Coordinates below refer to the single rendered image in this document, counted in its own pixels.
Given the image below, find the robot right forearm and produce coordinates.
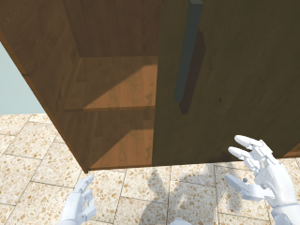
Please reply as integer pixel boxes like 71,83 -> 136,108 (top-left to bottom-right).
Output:
271,203 -> 300,225

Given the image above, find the right robot hand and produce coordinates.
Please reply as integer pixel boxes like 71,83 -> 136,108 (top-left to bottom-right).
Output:
224,135 -> 297,209

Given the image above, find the handle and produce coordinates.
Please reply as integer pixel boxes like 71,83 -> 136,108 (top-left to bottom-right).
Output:
173,0 -> 203,102

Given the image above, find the wardrobe door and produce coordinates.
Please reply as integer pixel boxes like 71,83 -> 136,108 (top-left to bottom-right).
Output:
152,0 -> 300,167
289,143 -> 300,153

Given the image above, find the left robot hand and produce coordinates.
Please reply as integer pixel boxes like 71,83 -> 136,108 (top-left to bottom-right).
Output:
60,174 -> 97,225

